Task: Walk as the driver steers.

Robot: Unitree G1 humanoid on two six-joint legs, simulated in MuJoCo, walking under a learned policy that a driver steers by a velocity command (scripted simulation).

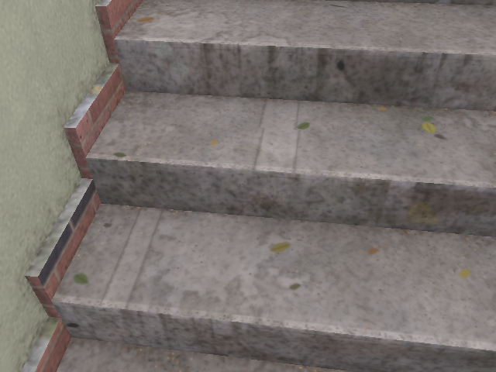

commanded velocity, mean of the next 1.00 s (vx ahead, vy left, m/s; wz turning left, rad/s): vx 0.50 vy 0.00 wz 0.00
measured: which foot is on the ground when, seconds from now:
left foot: up 0.00-0.26, down 0.28-0.90, up 0.92-1.00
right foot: down 0.00-0.32, up 0.34-0.82, down 0.84-1.00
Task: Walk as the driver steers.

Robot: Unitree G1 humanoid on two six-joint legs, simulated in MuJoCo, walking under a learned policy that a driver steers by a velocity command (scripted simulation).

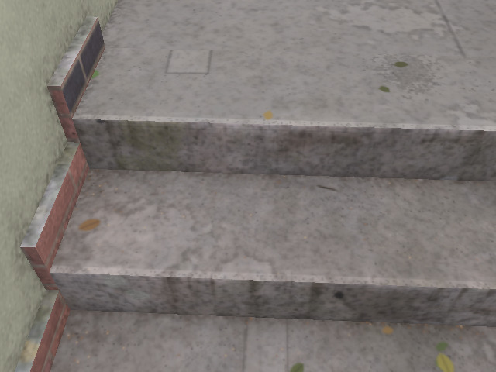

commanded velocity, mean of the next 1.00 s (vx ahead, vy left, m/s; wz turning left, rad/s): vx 0.50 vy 0.00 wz -0.26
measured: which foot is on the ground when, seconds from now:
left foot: up 0.00-0.34, down 0.36-0.98, up 1.00-1.00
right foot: down 0.00-0.42, up 0.44-0.94, down 0.96-1.00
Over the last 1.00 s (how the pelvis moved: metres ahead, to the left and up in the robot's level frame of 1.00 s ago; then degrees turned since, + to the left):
0.59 0.07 0.28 0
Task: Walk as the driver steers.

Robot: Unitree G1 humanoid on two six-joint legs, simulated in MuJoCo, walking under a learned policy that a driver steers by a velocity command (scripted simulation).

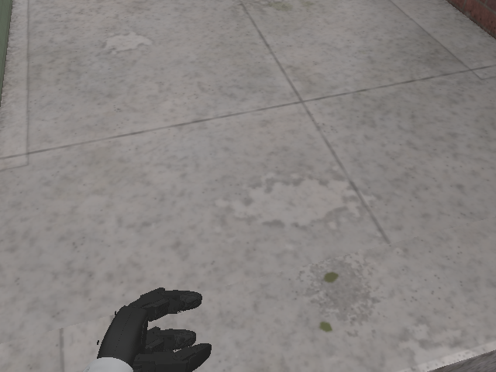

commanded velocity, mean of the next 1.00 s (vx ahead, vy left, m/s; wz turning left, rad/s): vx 0.50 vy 0.00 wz -0.13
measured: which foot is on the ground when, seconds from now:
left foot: up 0.00-0.44, down 0.46-0.96, up 0.98-1.00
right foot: down 0.00-0.50, up 0.52-0.92, down 0.94-1.00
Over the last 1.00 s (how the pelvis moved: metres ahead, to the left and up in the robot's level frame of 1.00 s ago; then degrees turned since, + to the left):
0.56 -0.01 0.27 -16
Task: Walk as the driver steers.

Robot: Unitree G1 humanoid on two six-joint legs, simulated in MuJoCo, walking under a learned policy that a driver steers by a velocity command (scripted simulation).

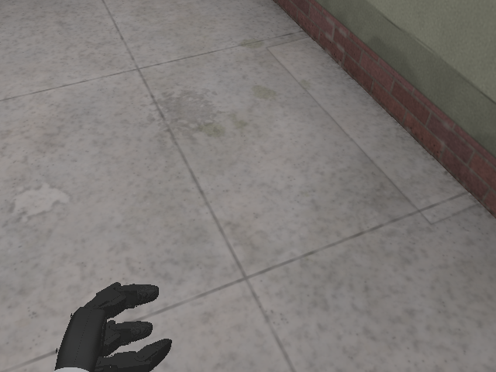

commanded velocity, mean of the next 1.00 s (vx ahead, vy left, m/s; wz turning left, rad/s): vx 0.50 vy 0.00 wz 0.56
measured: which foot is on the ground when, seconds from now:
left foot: up 0.00-0.46, down 0.48-1.00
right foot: down 0.00-0.48, up 0.50-0.96, down 0.98-1.00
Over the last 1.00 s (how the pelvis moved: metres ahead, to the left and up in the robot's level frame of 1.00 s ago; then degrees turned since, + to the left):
0.53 -0.07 0.28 -5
